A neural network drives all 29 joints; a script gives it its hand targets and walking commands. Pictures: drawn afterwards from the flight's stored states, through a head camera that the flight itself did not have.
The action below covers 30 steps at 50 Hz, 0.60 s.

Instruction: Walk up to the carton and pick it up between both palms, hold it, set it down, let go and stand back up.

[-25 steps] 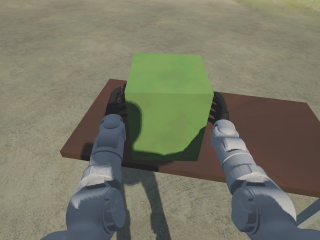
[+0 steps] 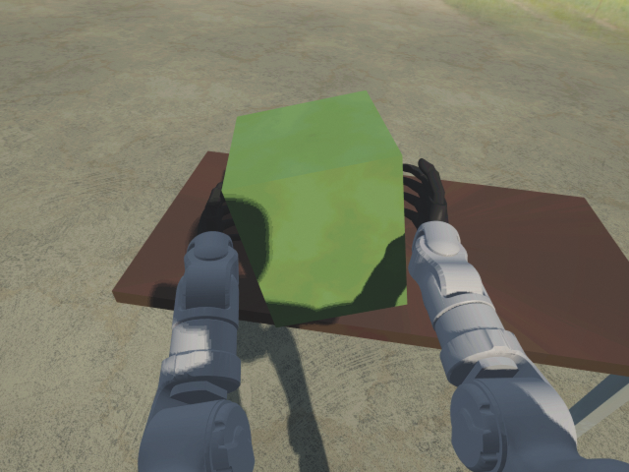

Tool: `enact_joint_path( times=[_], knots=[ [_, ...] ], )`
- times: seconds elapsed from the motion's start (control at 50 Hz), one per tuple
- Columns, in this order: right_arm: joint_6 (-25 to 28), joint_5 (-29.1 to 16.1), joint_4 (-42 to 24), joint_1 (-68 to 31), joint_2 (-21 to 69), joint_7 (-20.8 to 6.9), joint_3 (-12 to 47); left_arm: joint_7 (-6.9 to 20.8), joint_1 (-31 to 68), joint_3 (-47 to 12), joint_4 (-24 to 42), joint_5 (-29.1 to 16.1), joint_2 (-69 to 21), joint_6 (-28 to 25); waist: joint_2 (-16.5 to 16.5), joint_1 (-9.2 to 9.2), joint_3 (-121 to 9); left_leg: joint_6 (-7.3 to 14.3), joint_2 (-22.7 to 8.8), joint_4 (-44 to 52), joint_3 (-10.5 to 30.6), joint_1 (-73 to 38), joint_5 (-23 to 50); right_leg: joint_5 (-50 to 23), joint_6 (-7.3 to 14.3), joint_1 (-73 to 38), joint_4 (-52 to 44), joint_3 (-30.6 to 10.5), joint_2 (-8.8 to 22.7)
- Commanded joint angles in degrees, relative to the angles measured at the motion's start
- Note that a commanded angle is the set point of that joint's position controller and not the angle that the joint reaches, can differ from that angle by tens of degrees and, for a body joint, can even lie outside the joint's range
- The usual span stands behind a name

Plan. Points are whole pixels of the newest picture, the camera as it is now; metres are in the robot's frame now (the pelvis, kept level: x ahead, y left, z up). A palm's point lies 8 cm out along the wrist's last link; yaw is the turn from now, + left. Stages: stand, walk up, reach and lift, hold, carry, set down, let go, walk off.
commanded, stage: reach and lift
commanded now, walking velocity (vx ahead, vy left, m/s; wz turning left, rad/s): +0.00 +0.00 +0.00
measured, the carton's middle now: (320, 209) +0.45 -0.01 +0.12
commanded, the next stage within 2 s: hold in 1.36 s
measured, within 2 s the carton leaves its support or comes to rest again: neither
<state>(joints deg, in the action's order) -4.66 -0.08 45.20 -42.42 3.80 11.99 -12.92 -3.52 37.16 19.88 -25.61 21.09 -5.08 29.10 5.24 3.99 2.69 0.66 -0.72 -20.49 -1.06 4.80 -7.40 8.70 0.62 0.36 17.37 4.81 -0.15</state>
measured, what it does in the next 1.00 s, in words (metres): stands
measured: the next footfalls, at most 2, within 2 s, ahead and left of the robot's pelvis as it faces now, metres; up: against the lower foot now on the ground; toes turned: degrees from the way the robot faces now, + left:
none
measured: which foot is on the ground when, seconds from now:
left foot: down 0.00-1.00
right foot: down 0.00-1.00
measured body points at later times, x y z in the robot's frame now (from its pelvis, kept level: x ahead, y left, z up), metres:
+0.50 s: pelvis +0.01 -0.01 +0.00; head -0.03 +0.03 +0.45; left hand +0.39 +0.14 +0.15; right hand +0.38 -0.15 +0.15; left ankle +0.05 +0.11 -0.75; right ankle +0.02 -0.11 -0.75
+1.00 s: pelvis +0.00 -0.01 +0.00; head -0.03 +0.03 +0.44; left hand +0.38 +0.15 +0.16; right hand +0.38 -0.14 +0.16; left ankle +0.05 +0.11 -0.75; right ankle +0.02 -0.11 -0.75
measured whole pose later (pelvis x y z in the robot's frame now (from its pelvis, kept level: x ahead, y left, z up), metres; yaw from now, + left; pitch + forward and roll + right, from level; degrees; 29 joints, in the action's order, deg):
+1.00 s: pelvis +0.00 -0.01 +0.00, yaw +1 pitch -12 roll -1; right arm -6.5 -4.7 35.1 -36.9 4.9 14.4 -6.1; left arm 0.0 34.0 18.5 -8.3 24.2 -5.7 39.3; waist 5.6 5.0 7.4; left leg 0.2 -0.7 -20.2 0.1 0.2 -7.8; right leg 9.5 1.1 -4.9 16.8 6.5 -0.2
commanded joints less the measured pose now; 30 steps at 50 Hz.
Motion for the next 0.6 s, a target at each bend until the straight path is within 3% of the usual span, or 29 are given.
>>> enact_joint_path(
  times=[0.0,0.1,0.14,0.2,0.24,0.36,0.46,0.5,0.56,0.58],
  knots=[
    [3.56,-0.55,-10.73,-42.02,26.53,-10.51,17.17,10.87,45.84,-23.38,11.67,-5.53,-28.26,-4.37,-6.66,0.91,-24.51,-1.48,0.99,4.5,-1.19,-13.32,1.4,0.19,-2.36,0.51,-3.41,2.29,-1.41],
    [4.26,1.65,-5.96,-40.29,26.54,-11.23,14.26,10.83,48.71,-22.75,13.1,-4.75,-27.2,-4.31,-8.2,1.66,-23.69,-1.06,1.11,4.97,-2.22,-14.05,0.85,0.91,-2.4,0.71,-3.24,2.78,-1.07],
    [4.94,1.26,-8.35,-40.46,26.62,-11.12,14.93,11.19,47.0,-23.16,13.99,-4.6,-26.52,-3.85,-7.42,1.51,-25.52,-0.92,1.43,4.7,-2.16,-14.6,1.7,-0.79,-2.44,-0.24,-3.03,2.9,-1.02],
    [6.29,-0.39,-14.04,-41.3,27.94,-10.82,17.93,10.75,48.54,-26.87,19.79,-6.93,-28.49,-5.05,-8.62,1.81,-33.3,-1.75,1.57,2.1,-1.74,-17.1,10.48,-7.7,-2.74,-2.81,-1.88,2.81,-1.51],
    [6.12,-0.81,-14.42,-40.07,27.41,-10.28,19.97,10.71,45.75,-27.35,17.82,-6.86,-28.05,-5.0,-8.17,1.87,-32.61,-1.7,1.85,0.98,-2.13,-18.04,12.87,-10.58,-3.31,-2.31,-1.98,2.88,-1.5],
    [4.11,-3.17,-19.05,-37.73,26.07,-8.3,24.88,12.54,38.33,-24.75,17.2,-5.14,-25.84,-1.71,-4.17,1.1,-26.09,-0.68,2.3,1.7,-1.92,-15.33,12.36,-13.94,-4.35,-6.84,-2.13,2.05,-1.32],
    [3.94,-5.06,-23.97,-39.43,25.98,-7.41,27.14,13.36,38.43,-24.7,19.74,-4.73,-25.82,-0.01,-4.3,0.53,-25.66,-0.43,2.47,1.53,-1.94,-15.86,14.56,-14.7,-4.4,-7.48,-1.79,2.45,-1.56],
    [4.12,-6.66,-26.06,-40.73,26.67,-7.38,27.88,12.88,41.35,-28.36,23.96,-6.46,-27.31,-0.07,-7.15,1.1,-28.77,-1.43,2.18,0.59,-1.76,-17.83,16.05,-13.68,-4.1,-5.84,-1.66,2.77,-1.91],
    [3.7,-6.45,-25.04,-40.35,26.38,-7.6,27.65,11.88,42.15,-29.77,24.49,-6.48,-26.77,0.31,-8.06,1.25,-27.45,-1.37,1.78,0.32,-1.48,-18.0,15.1,-10.78,-3.19,-3.0,-2.08,3.07,-1.51],
    [3.62,-6.11,-26.22,-40.82,25.97,-7.55,27.29,11.68,40.56,-29.45,23.66,-6.42,-27.02,0.7,-8.16,0.44,-27.22,-1.54,1.47,0.87,-1.1,-18.3,14.37,-9.19,-2.76,-3.08,-2.48,2.97,-1.83]
  ],
)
